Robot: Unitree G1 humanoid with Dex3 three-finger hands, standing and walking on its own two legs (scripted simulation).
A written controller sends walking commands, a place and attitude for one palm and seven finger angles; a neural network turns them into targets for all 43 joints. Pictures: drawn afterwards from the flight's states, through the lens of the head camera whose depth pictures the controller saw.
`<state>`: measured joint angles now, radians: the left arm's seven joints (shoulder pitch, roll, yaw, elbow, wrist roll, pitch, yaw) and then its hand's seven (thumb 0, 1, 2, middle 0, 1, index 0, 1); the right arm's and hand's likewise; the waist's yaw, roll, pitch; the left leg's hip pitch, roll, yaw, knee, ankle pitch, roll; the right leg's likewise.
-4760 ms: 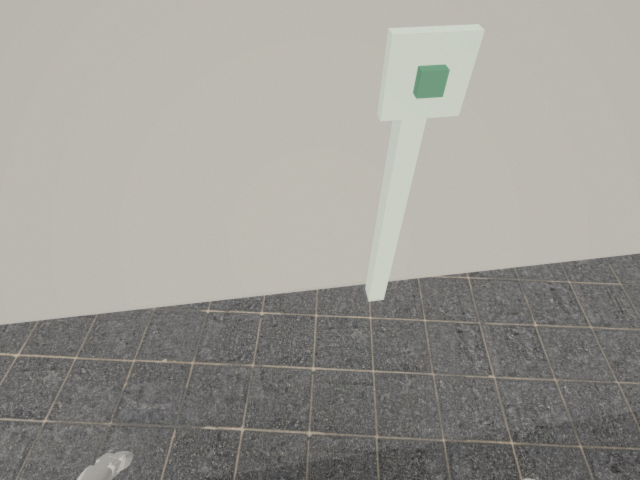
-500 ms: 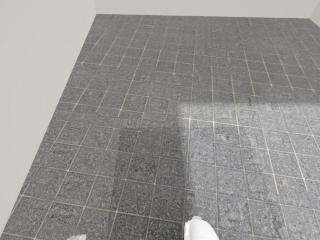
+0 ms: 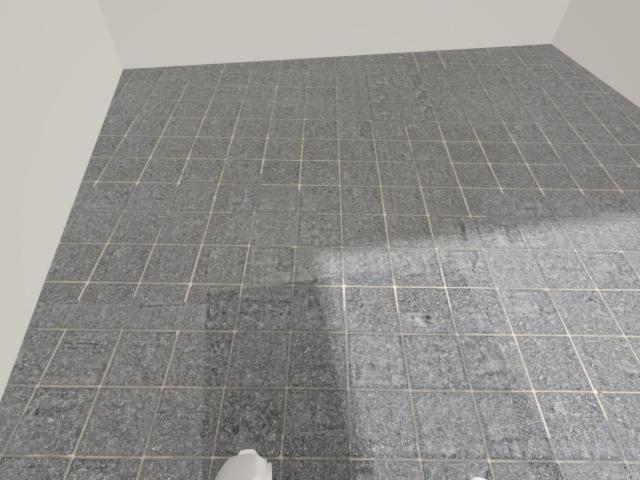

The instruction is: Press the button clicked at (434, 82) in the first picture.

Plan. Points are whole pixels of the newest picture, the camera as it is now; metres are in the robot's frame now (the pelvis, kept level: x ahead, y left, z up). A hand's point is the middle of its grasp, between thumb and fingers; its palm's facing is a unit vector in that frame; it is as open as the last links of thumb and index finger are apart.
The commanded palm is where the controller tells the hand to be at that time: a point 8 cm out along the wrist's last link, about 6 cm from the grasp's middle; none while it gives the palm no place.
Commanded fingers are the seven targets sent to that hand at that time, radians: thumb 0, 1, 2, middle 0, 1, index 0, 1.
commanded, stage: turn to face it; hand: left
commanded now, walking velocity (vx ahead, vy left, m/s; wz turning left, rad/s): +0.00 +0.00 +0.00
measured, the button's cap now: out of the picture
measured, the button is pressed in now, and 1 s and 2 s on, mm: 0 0 0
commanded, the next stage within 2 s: none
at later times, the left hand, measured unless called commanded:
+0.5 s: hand out of the picture +0.14 +0.25 -0.17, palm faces +0.18 -0.97 -0.19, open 7.3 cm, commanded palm none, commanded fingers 0.00 0.90 0.90 -0.20 -0.30 -0.20 -0.30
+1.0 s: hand out of the picture +0.04 +0.18 -0.14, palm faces +0.47 -0.84 -0.28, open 7.4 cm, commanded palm none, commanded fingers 0.00 0.90 0.90 -0.20 -0.30 -0.20 -0.30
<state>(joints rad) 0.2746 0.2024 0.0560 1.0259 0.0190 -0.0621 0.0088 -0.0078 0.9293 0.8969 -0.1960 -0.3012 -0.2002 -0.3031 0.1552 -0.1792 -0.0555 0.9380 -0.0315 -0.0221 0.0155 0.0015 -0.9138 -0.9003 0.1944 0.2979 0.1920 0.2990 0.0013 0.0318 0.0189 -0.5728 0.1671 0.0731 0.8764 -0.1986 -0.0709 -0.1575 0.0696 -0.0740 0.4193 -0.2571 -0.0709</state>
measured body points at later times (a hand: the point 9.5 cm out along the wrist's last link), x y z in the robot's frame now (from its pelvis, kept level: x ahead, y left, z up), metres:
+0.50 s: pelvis +0.08 +0.05 +0.00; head +0.10 +0.08 +0.45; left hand +0.13 +0.30 -0.15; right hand +0.13 -0.19 -0.14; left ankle +0.14 +0.13 -0.74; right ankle +0.09 -0.12 -0.67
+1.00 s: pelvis +0.07 -0.02 +0.00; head +0.11 -0.03 +0.45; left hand +0.02 +0.23 -0.12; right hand +0.23 -0.25 -0.15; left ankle -0.01 +0.12 -0.65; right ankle +0.09 -0.11 -0.74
